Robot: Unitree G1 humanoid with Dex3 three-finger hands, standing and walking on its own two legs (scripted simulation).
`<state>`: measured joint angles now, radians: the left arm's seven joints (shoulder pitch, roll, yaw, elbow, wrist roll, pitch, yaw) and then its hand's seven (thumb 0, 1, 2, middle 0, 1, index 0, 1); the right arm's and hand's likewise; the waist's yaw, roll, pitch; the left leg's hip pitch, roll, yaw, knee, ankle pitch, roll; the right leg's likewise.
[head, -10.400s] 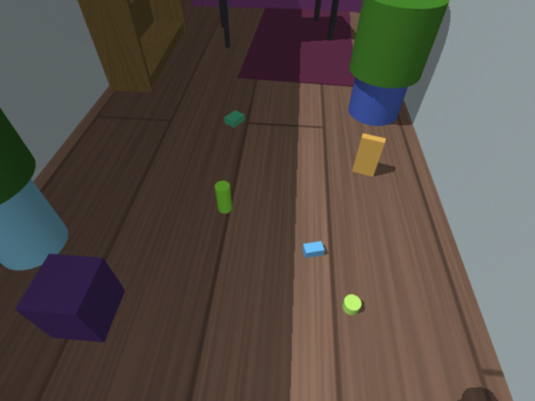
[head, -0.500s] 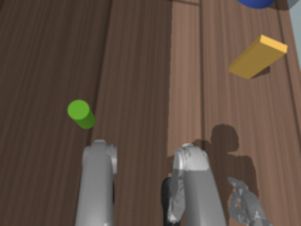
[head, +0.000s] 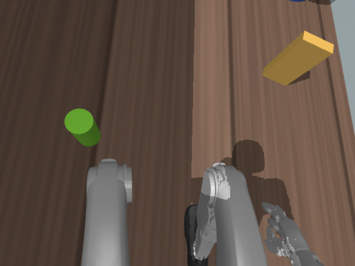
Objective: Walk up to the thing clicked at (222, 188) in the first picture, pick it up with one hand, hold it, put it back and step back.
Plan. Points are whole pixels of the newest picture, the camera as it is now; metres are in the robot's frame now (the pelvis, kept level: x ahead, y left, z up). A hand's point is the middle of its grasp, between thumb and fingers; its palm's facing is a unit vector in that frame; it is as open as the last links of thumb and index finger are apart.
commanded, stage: approach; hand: left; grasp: from the side
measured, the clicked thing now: (84, 129) +0.44 +0.27 -0.29
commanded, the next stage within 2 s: close in in 0.28 s
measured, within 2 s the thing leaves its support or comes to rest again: neither
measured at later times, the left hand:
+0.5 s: hand (53, 136) +0.39 +0.32 -0.22, palm faces +0.13 -0.99 +0.06, open 17.6 cm
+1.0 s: hand (77, 137) +0.40 +0.27 -0.25, palm faces +0.22 -0.98 +0.04, open 17.7 cm
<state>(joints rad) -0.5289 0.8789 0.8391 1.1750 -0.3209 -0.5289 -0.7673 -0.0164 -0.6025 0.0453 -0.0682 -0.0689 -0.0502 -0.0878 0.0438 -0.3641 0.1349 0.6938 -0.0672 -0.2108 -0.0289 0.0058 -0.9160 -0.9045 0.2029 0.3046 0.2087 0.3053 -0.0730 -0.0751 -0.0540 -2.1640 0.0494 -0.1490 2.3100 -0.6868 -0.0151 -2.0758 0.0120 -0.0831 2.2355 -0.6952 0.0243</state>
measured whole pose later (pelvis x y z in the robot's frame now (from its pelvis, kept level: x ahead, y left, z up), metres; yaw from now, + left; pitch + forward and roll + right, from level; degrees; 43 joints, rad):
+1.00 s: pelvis -0.02 +0.02 -0.09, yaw -8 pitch +11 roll -15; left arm -0.54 0.77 0.58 1.41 -0.21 -1.08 -0.25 -0.02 -0.60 0.04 -0.05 -0.07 -0.06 -0.06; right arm -0.15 -0.39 0.45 0.59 -0.32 -0.04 0.12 0.00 -0.93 -0.90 0.21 0.30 0.21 0.31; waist -0.21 -0.26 0.26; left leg -2.22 0.03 -0.36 2.67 -0.69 -0.01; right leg -2.07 0.08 -0.22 2.45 -0.63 0.07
